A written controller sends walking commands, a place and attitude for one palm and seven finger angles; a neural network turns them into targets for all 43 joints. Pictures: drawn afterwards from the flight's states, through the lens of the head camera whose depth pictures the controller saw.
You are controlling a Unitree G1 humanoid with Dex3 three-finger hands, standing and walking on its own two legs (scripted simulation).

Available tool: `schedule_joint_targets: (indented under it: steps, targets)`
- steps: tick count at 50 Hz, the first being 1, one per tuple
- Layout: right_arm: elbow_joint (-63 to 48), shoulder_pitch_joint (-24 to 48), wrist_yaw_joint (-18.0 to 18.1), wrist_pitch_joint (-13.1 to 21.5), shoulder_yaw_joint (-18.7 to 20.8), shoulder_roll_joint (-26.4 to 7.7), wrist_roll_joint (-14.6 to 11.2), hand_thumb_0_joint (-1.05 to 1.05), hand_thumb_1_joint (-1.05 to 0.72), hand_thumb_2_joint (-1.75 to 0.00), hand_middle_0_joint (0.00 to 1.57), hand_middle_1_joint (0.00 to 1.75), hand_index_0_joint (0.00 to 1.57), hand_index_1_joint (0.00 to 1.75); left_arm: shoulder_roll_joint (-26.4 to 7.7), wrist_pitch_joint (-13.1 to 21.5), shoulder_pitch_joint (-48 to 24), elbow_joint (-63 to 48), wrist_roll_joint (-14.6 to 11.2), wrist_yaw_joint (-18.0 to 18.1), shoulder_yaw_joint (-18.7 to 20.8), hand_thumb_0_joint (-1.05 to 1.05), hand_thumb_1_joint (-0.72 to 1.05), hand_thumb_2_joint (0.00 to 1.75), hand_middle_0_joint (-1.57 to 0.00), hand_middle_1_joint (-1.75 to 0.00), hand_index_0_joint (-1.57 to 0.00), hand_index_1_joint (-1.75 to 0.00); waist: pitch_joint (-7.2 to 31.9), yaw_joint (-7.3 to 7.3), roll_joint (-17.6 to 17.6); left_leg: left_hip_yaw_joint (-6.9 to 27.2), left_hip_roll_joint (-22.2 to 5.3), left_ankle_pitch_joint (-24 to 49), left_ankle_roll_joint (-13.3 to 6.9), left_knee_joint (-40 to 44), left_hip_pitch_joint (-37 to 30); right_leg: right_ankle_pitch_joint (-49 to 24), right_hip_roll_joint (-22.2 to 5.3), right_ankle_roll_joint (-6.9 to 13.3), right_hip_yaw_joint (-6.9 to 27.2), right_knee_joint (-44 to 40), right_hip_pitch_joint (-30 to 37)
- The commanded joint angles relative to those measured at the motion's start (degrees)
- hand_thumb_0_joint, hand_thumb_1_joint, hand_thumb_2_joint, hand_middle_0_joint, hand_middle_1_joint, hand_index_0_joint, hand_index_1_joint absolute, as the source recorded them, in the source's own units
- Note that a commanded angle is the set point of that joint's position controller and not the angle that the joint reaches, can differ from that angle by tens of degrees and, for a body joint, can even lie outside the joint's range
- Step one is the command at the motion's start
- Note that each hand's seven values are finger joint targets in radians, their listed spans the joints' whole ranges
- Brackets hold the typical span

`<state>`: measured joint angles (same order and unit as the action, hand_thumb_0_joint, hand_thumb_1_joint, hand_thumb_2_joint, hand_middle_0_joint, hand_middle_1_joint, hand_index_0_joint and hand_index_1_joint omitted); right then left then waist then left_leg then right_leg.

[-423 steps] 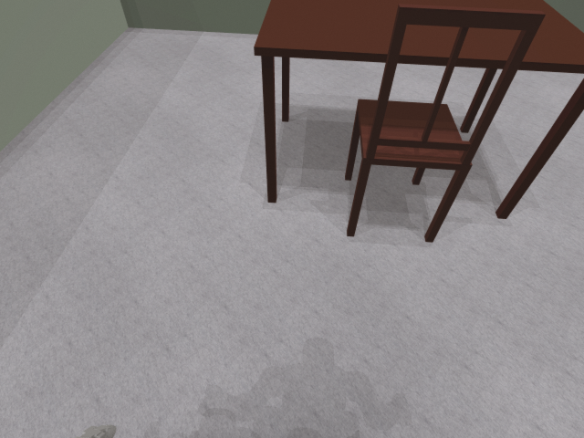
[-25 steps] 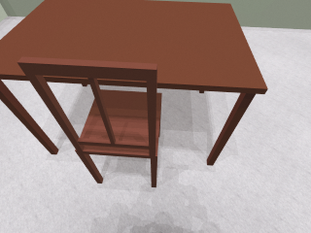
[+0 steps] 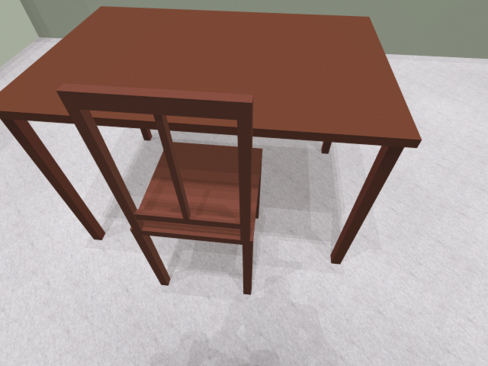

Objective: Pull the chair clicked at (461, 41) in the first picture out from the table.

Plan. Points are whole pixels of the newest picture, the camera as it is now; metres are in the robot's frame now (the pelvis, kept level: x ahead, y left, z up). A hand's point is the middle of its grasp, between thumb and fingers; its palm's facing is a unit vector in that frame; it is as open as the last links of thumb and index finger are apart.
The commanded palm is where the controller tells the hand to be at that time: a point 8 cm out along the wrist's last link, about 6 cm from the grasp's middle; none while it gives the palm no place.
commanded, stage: come to a stop and stand still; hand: left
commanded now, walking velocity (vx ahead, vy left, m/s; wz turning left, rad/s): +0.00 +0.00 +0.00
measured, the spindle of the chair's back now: (175, 173) +0.53 +0.22 -0.05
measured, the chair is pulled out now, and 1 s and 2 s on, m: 0.00 0.00 0.00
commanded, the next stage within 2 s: look again from close up in 0.22 s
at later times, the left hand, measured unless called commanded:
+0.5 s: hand out of the picture -0.02 +0.18 -0.18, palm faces +0.00 -0.98 -0.18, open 7.4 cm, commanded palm none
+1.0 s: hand out of the picture -0.01 +0.18 -0.17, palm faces +0.01 -0.98 -0.19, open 7.3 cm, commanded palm none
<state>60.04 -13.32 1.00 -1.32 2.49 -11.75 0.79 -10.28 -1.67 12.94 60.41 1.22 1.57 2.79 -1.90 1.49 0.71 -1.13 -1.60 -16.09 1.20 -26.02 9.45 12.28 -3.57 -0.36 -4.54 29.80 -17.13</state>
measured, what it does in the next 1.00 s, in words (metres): stands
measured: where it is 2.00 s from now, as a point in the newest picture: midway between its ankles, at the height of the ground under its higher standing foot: outside the picture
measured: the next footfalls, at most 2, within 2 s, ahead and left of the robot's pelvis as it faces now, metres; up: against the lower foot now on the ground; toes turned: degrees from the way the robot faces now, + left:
none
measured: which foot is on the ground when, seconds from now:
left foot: down 0.00-1.00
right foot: down 0.00-1.00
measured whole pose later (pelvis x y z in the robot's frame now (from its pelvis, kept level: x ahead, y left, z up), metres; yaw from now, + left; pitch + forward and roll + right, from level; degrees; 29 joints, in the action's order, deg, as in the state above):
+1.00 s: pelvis -0.02 +0.01 +0.00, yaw -1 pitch -3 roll +1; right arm 64.1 -19.0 1.0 0.9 -0.5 -8.1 0.7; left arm -8.4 0.4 17.1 63.1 0.8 1.7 0.2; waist -1.3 -0.3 0.0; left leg -2.5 -0.9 -15.4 0.7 -25.9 7.5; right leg 9.3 -3.7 -1.2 -2.6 26.6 -14.3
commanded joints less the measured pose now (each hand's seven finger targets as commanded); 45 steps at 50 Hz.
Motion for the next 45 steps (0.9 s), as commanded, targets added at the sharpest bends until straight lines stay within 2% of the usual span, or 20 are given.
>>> schedule_joint_targets:
  steps: [1, 2, 3, 5, 8, 10, 12, 15, 16, 17, 18, 19, 21, 23, 25, 26, 31, 33, 38, 45]
  targets:
    - [-1.6, -1.0, 0.4, 1.2, 0.0, -5.9, 0.4, 0.0, -0.9, -0.9, 0.2, 0.3, 0.2, 0.3, -3.8, 0.4, -0.1, -2.1, -0.2, 0.2, 0.2, 0.0, 0.9, 0.9, -0.2, -0.3, -0.2, -0.3, -1.8, 0.05, 9.1, 11.3, -10.1, -6.7, -4.7, 15.4, 10.1, 3.3, -0.5, -0.6, 1.1, -2.1, 4.3]
    - [-1.6, -0.7, 0.6, 1.3, -0.2, -5.8, 0.3, 0.0, -0.9, -0.9, 0.2, 0.3, 0.2, 0.3, -4.2, 0.2, 0.2, -2.0, -0.1, 0.0, 0.2, 0.0, 0.9, 0.9, -0.2, -0.3, -0.2, -0.3, -3.5, 0.5, 10.8, 11.7, -9.9, -8.9, -5.2, 17.4, 13.0, 2.7, -0.1, -0.5, 1.0, -0.7, 6.2]
    - [-1.6, 0.6, 0.7, 1.3, -0.4, -5.5, 0.2, 0.0, -0.9, -0.9, 0.2, 0.3, 0.2, 0.3, -4.0, 0.2, 1.7, -0.9, 0.0, -0.1, 0.0, 0.0, 0.9, 0.9, -0.2, -0.3, -0.2, -0.3, -3.7, 1.12, 10.7, 10.4, -9.3, -9.6, -5.0, 17.4, 12.8, 1.7, -0.5, -0.5, 1.2, -0.5, 6.7]
    - [-1.0, 0.0, 0.9, 1.4, -0.6, -4.6, 0.1, 0.0, -0.9, -0.9, 0.2, 0.3, 0.2, 0.3, -4.0, 0.6, 3.6, 0.8, 0.0, -0.2, -0.6, 0.0, 0.9, 0.9, -0.2, -0.3, -0.2, -0.3, -3.2, 1.25, 7.5, 7.7, -7.0, -7.0, -4.1, 14.8, 10.4, -1.4, -0.9, -0.3, 2.1, -3.6, 7.2]
    - [0.3, -2.4, 0.8, 1.5, -0.7, -3.8, -0.1, 0.0, -0.9, -0.9, 0.2, 0.3, 0.2, 0.3, -4.4, 1.0, 4.4, 2.3, -0.2, -0.2, -0.9, 0.0, 0.9, 0.9, -0.2, -0.3, -0.2, -0.3, -4.2, 0.52, 2.3, 6.2, -5.4, -7.9, -3.1, 13.5, 9.4, -1.2, -1.6, -0.4, 3.6, -7.2, 7.1]
    - [1.0, -3.8, 0.7, 1.5, -0.8, -3.1, -0.2, 0.0, -0.9, -0.9, 0.2, 0.3, 0.2, 0.3, -4.1, 1.3, 4.8, 2.9, -0.3, 0.0, -1.2, 0.0, 0.9, 0.9, -0.2, -0.3, -0.2, -0.3, -4.7, -0.13, 0.4, 5.0, -4.4, -5.8, -2.6, 12.0, 7.7, -0.9, -2.1, -0.1, 4.9, -8.8, 5.6]
    - [1.7, -5.1, 0.8, 1.7, -1.0, -2.4, -0.4, 0.0, -0.9, -0.9, 0.2, 0.3, 0.2, 0.3, -4.0, 1.6, 5.4, 3.3, -0.4, 0.1, -1.2, 0.0, 0.9, 0.9, -0.2, -0.3, -0.2, -0.3, -3.4, -0.39, -1.1, 4.0, -4.2, -2.3, -2.6, 10.9, 5.5, -1.7, -2.3, 0.1, 5.1, -9.7, 5.7]
    - [2.6, -6.1, 1.0, 2.2, -1.3, -1.7, -0.4, 0.0, -0.9, -0.9, 0.2, 0.3, 0.2, 0.3, -3.4, 2.2, 6.2, 4.1, -0.6, 0.3, -1.5, 0.0, 0.9, 0.9, -0.2, -0.3, -0.2, -0.3, -0.7, -0.82, -0.4, 3.0, -4.2, 3.7, -2.2, 9.1, 2.4, -4.7, -2.9, 0.3, 5.4, -9.5, 6.1]
    - [-1.1, -1.5, 0.1, 3.2, -1.3, -4.4, -0.6, 0.0, -0.9, -0.9, 0.2, 0.3, 0.2, 0.3, -4.4, 3.5, 10.1, 5.5, 0.0, 2.7, -2.4, 0.0, 0.9, 0.9, -0.2, -0.3, -0.2, -0.3, -2.9, 0.54, 0.8, -0.1, -5.7, 9.0, -0.9, -0.2, 6.3, -13.6, -4.6, 1.1, 6.1, -5.2, 5.9]
    - [-2.1, -1.4, 0.0, 3.0, -1.7, -2.8, -0.8, 0.0, -0.9, -0.9, 0.2, 0.3, 0.2, 0.3, -6.5, 4.0, 9.7, 5.4, -0.2, 2.3, -2.2, 0.0, 0.9, 0.9, -0.2, -0.3, -0.2, -0.3, -0.8, -1.01, 0.1, -0.7, -3.0, 7.6, -0.2, -0.1, 5.6, -22.5, -6.0, 2.2, 5.9, -4.4, 7.4]
    - [-2.2, -6.8, 0.2, 3.4, -1.6, -0.8, -0.4, 0.0, -0.9, -0.9, 0.2, 0.3, 0.2, 0.3, -6.0, 4.1, 10.3, 4.0, -0.5, 1.9, -2.2, 0.0, 0.9, 0.9, -0.2, -0.3, -0.2, -0.3, 7.3, -2.29, -0.2, 0.4, -2.4, 4.6, -0.9, 0.5, 3.0, -20.0, -6.0, 2.9, 7.6, -2.1, 10.4]
    - [-1.3, -7.9, 0.3, 3.6, -1.5, -1.3, -0.3, 0.0, -0.9, -0.9, 0.2, 0.3, 0.2, 0.3, -5.3, 4.1, 8.9, 3.8, -0.4, 1.7, -2.2, 0.0, 0.9, 0.9, -0.2, -0.3, -0.2, -0.3, 10.1, -2.58, -0.4, 1.4, -3.1, 10.2, -1.3, 0.0, 1.7, -20.1, -5.1, 2.7, 6.4, -0.7, 11.7]
    - [-1.1, -7.1, 0.5, 3.3, -1.5, -1.6, -0.5, 0.0, -0.9, -0.9, 0.2, 0.3, 0.2, 0.3, -4.5, 3.7, 7.6, 3.0, -0.6, 1.2, -2.5, 0.0, 0.9, 0.9, -0.2, -0.3, -0.2, -0.3, 4.6, -2.37, -1.6, 1.9, -3.7, 9.9, -1.7, 1.0, 3.0, -12.2, -3.9, 2.0, 5.7, -2.7, 8.1]
    - [-1.2, -6.8, 0.6, 3.1, -1.7, -1.6, -0.4, 0.0, -0.9, -0.9, 0.2, 0.3, 0.2, 0.3, -3.8, 3.2, 7.0, 2.7, -0.5, 0.9, -2.6, 0.0, 0.9, 0.9, -0.2, -0.3, -0.2, -0.3, -1.5, -2.07, -0.8, 2.1, -3.6, 8.0, -1.9, 2.6, 5.9, -7.2, -3.0, 1.9, 5.5, -4.0, 5.7]
    - [-0.8, -7.1, 0.5, 3.1, -1.8, -1.7, -0.4, 0.0, -0.9, -0.9, 0.2, 0.3, 0.2, 0.3, -3.7, 3.2, 7.1, 2.6, -0.6, 0.8, -2.6, 0.0, 0.9, 0.9, -0.2, -0.3, -0.2, -0.3, -3.2, -2.07, -1.6, 2.4, -3.3, 6.8, -2.1, 3.7, 6.3, -5.9, -2.8, 1.9, 6.0, -4.7, 5.1]
    - [-0.7, -7.4, 0.5, 3.2, -1.8, -1.8, -0.3, 0.0, -0.9, -0.9, 0.2, 0.3, 0.2, 0.3, -3.7, 3.2, 7.1, 2.5, -0.6, 0.8, -2.5, 0.0, 0.9, 0.9, -0.2, -0.3, -0.2, -0.3, -3.3, -2.07, -0.4, 2.4, -3.3, 6.3, -2.1, 4.2, 6.4, -5.4, -2.7, 1.8, 6.0, -4.8, 5.2]
    - [0.0, -7.5, 0.5, 3.4, -1.9, -2.0, -0.2, 0.0, -0.9, -0.9, 0.2, 0.3, 0.2, 0.3, -3.9, 3.1, 6.7, 1.8, -0.7, 0.7, -2.2, 0.0, 0.9, 0.9, -0.2, -0.3, -0.2, -0.3, -3.2, -1.67, -0.9, 2.6, -3.2, 5.9, -2.1, 5.7, 6.4, -5.6, -2.7, 1.6, 5.7, -5.4, 6.8]
    - [0.3, -7.6, 0.5, 3.3, -1.9, -1.9, -0.2, 0.0, -0.9, -0.9, 0.2, 0.3, 0.2, 0.3, -4.0, 3.0, 6.6, 1.5, -0.7, 0.7, -2.2, 0.0, 0.9, 0.9, -0.2, -0.3, -0.2, -0.3, -3.5, -1.54, 0.3, 2.6, -3.1, 4.8, -2.1, 6.1, 6.8, -4.9, -2.7, 1.6, 5.8, -5.9, 7.0]
    - [1.0, -8.1, 0.3, 3.1, -2.0, -2.0, -0.2, 0.0, -0.9, -0.9, 0.2, 0.3, 0.2, 0.3, -4.3, 3.0, 6.1, 0.9, -0.7, 0.6, -2.0, 0.0, 0.9, 0.9, -0.2, -0.3, -0.2, -0.3, -3.6, -1.53, -1.9, 2.7, -3.0, 3.1, -2.1, 6.9, 7.2, -3.3, -3.0, 1.4, 5.6, -7.1, 7.4]
    - [2.2, -8.6, 0.2, 2.8, -2.1, -1.5, -0.2, 0.0, -0.9, -0.9, 0.2, 0.3, 0.2, 0.3, -4.1, 3.0, 6.7, 0.7, -0.7, 0.5, -1.9, 0.0, 0.9, 0.9, -0.2, -0.3, -0.2, -0.3, -3.9, -1.67, -1.5, 2.4, -2.7, 0.2, -1.9, 7.4, 6.9, 0.7, -3.1, 1.4, 6.4, -9.0, 6.0]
